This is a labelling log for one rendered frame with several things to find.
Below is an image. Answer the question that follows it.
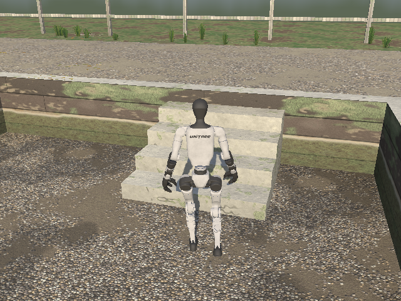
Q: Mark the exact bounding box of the right robot hand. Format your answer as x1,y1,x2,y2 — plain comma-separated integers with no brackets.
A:
224,171,238,184

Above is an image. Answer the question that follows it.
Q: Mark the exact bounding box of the left robot upper arm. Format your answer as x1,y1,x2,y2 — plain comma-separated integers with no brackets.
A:
170,126,187,161

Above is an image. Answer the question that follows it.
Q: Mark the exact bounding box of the robot left forearm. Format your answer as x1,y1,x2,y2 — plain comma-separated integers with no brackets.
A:
164,152,177,179

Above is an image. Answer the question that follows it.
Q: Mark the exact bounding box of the right robot upper arm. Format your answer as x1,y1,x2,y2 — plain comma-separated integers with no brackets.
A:
213,126,231,160

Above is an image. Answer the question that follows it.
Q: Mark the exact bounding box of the robot right thigh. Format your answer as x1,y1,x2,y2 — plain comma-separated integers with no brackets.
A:
209,175,222,218

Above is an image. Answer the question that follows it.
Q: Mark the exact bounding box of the left robot hand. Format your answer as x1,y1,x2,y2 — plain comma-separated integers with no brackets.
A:
162,178,177,193

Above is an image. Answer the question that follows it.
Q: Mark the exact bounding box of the right robot shin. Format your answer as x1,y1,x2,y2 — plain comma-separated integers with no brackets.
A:
212,208,221,249

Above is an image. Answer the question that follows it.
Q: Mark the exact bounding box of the robot right forearm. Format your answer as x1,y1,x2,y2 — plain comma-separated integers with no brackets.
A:
225,151,237,174

